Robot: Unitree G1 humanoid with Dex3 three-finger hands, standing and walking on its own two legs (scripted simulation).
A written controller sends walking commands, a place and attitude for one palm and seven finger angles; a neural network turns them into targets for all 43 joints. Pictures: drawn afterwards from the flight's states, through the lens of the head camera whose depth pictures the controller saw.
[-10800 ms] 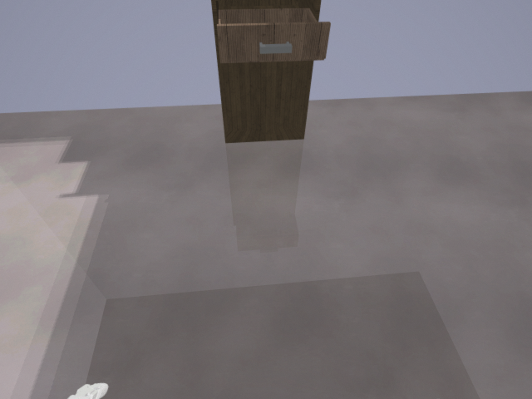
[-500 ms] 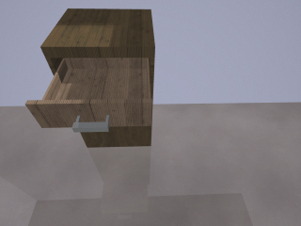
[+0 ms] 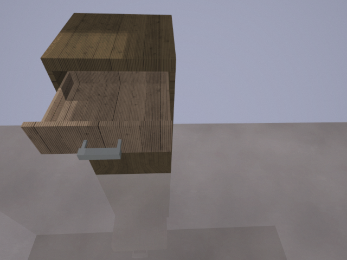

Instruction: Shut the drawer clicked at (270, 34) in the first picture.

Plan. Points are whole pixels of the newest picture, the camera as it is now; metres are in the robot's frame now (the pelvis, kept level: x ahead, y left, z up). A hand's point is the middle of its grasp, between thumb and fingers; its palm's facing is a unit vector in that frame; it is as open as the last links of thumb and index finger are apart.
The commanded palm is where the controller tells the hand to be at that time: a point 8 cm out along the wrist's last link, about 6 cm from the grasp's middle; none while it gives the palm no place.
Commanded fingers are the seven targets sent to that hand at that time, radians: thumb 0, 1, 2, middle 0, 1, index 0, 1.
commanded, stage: look again from close up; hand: left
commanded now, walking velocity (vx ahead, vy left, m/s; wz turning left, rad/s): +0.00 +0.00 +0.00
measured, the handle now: (101, 148) +0.44 +0.26 -0.06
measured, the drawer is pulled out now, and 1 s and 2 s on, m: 0.29 0.29 0.29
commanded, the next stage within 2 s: shuffle to correct the standing spot in 0.04 s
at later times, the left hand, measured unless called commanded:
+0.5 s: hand out of the picture -0.04 +0.18 -0.20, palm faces +0.14 -0.98 -0.14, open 7.3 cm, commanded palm none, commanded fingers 0.00 0.90 0.90 -0.20 -0.30 -0.20 -0.30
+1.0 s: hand (112, 211) +0.28 +0.20 -0.16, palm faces +0.04 -0.98 -0.19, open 7.3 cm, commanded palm none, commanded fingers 0.00 0.90 0.90 -0.20 -0.30 -0.20 -0.30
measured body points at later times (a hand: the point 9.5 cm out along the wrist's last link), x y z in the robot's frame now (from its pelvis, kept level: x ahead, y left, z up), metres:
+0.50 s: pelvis +0.05 +0.03 -0.02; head +0.05 +0.06 +0.43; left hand -0.04 +0.24 -0.19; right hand +0.07 -0.21 -0.16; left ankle +0.08 +0.12 -0.75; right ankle -0.04 -0.10 -0.74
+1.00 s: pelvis +0.17 +0.02 -0.01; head +0.20 +0.02 +0.44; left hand +0.28 +0.25 -0.15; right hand +0.10 -0.17 -0.16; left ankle +0.08 +0.12 -0.74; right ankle +0.28 -0.08 -0.73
